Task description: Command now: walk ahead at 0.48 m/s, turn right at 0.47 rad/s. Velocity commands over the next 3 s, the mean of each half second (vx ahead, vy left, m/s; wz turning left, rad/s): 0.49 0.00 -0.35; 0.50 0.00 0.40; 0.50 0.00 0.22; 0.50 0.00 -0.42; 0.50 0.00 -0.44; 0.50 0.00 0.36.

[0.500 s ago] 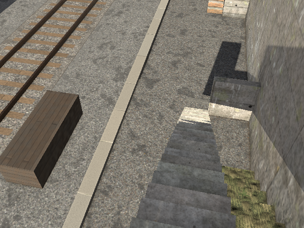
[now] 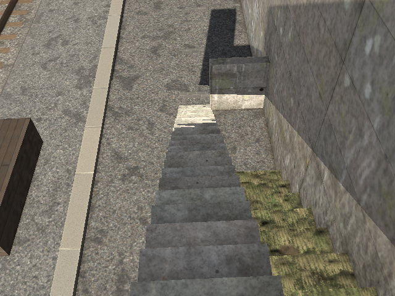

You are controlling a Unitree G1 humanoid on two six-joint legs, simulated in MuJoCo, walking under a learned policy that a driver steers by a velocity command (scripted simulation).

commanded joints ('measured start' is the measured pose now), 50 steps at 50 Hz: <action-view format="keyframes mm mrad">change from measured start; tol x64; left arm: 1 277 13 34 77 3 47 17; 4 921 97 86 290 55 72 48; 50 22 -43 16 -133 52 -73 20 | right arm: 1 -136 -186 -45 18 -24 -43 15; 50 81 27 -24 138 -2 26 -55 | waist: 1 183 188 -97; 50 81 126 39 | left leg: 1 -486 120 10 -18 528 110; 6 -803 -92 73 1254 -87 67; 18 -592 -53 -133 -65 1217 32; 27 -532 -40 -132 -194 1055 71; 33 460 62 -350 -326 1893 326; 50 -280 -215 -510 34 287 228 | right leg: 1 683 47 -99 82 398 10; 7 766 -182 298 -275 912 -247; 10 404 -404 788 -431 -63 -364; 21 195 -45 247 -217 -410 -157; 31 -33 27 42 879 70 -43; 32 -279 219 -97 1394 -829 4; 50 427 20 118 -302 383 84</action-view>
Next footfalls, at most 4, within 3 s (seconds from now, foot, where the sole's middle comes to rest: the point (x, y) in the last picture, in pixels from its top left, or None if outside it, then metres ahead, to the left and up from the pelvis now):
0.10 right None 0.09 -0.14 -0.89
0.62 left None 0.38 0.08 -1.08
1.06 right None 0.59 -0.18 -1.27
1.56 left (164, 271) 0.84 0.19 -1.46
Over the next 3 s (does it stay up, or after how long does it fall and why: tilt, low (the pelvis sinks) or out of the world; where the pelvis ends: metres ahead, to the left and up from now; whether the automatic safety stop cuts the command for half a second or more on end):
stays up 1.41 -0.03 -1.10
